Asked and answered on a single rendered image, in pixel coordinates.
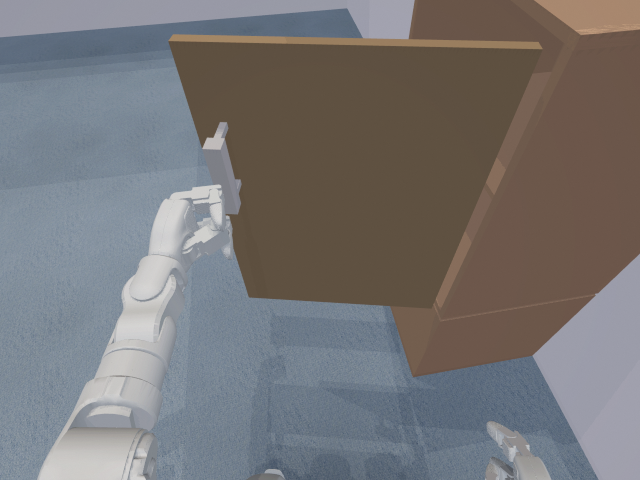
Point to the robot left forearm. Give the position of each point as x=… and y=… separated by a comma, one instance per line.
x=126, y=390

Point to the robot left hand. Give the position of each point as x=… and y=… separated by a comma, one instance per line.
x=177, y=234

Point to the cupboard door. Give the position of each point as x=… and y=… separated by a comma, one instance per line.
x=361, y=159

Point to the handle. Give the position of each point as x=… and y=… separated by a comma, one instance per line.
x=220, y=168

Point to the left robot upper arm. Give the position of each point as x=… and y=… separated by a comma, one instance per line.
x=104, y=453

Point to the left robot shin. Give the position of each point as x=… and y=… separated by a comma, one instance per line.
x=275, y=471

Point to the robot right hand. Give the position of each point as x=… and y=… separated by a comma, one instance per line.
x=525, y=465

